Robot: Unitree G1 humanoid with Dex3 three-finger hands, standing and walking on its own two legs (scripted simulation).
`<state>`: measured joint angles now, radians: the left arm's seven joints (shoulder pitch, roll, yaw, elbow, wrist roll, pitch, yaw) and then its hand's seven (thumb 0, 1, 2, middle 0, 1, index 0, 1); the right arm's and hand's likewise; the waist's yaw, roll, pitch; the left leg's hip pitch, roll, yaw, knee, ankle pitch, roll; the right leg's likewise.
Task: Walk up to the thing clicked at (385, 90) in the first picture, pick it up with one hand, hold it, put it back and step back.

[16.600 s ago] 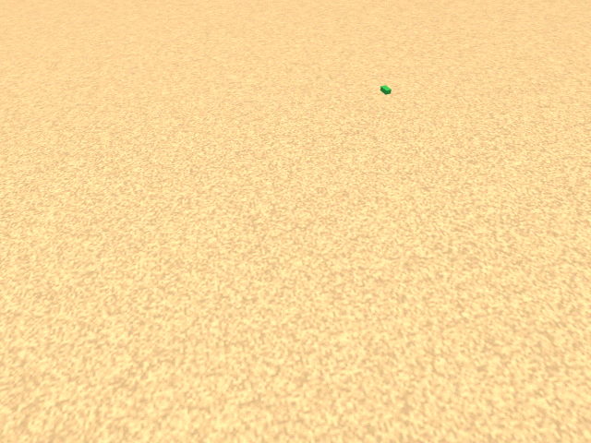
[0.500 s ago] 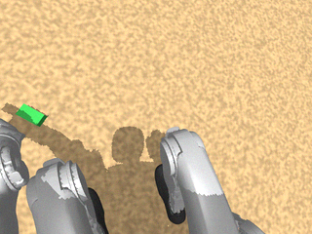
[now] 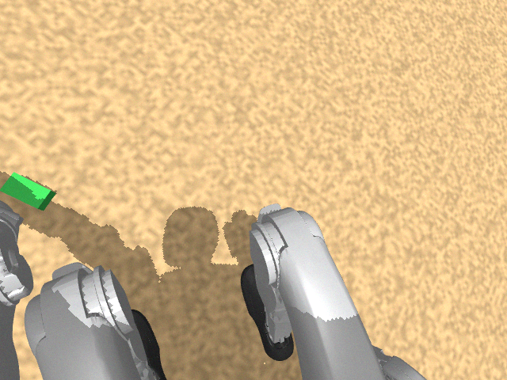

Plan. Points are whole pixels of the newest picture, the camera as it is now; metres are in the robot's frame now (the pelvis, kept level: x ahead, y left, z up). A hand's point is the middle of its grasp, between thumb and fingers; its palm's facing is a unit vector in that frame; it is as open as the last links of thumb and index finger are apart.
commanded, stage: rise first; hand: left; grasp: from above
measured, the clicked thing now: (29, 191) +0.47 +0.30 -0.30
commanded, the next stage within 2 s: none
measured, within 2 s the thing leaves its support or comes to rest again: neither
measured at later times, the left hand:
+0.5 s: hand out of the picture +0.45 +0.32 -0.19, palm faces -0.24 -0.34 -0.91, open 13.6 cm
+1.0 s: hand out of the picture +0.44 +0.33 -0.19, palm faces -0.24 -0.33 -0.91, open 13.6 cm
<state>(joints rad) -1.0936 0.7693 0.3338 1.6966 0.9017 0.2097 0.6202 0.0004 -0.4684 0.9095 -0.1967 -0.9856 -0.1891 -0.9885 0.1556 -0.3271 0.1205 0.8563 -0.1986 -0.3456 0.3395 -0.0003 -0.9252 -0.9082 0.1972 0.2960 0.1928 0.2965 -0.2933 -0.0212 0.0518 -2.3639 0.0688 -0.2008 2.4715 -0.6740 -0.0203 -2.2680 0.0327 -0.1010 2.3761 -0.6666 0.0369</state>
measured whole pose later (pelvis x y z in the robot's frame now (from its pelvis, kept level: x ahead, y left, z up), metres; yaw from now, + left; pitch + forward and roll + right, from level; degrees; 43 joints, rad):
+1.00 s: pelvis +0.00 +0.00 +0.01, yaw +0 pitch +31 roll -9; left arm -1.11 0.80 0.32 1.71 0.90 0.21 0.63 0.00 -0.47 0.92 -0.19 -1.00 -0.18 -1.00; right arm 0.18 -0.34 0.14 0.87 -0.21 -0.38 0.36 0.00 -0.92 -0.91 0.20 0.30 0.19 0.30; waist -0.32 -0.03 0.07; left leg -2.34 0.07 -0.21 2.46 -0.67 -0.02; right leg -2.25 0.04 -0.11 2.36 -0.66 0.03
